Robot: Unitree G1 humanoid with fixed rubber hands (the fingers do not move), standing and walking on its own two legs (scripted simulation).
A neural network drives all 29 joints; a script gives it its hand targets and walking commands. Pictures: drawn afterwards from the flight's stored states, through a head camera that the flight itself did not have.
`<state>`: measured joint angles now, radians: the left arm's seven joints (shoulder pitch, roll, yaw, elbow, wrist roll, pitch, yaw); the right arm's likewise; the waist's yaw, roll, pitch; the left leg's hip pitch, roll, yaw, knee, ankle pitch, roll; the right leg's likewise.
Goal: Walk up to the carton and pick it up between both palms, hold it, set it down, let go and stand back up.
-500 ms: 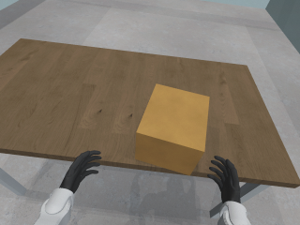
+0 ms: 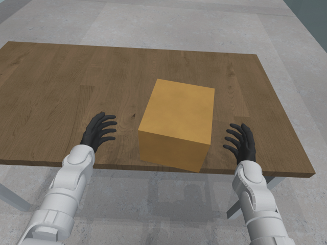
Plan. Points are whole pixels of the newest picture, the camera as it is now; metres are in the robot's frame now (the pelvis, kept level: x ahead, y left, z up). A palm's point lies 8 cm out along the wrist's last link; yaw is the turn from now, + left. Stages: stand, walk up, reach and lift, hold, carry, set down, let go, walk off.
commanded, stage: reach and lift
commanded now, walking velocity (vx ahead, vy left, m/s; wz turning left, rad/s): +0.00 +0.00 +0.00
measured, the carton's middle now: (177, 124) +0.48 -0.05 -0.02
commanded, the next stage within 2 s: none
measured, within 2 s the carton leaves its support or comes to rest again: neither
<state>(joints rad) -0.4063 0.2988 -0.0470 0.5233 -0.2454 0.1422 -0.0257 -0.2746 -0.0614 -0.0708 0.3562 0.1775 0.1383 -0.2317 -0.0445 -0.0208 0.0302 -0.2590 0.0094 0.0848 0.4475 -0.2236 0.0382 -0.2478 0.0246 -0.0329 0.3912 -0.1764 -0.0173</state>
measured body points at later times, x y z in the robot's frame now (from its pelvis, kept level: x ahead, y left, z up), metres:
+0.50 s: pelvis +0.01 -0.01 -0.01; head +0.08 +0.01 +0.43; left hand +0.47 +0.17 +0.05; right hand +0.42 -0.21 +0.05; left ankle +0.01 +0.09 -0.74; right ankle +0.02 -0.11 -0.74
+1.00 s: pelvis +0.02 +0.00 -0.01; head +0.10 +0.02 +0.43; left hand +0.52 +0.16 +0.08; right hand +0.46 -0.22 +0.10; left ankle +0.01 +0.09 -0.74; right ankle +0.02 -0.11 -0.74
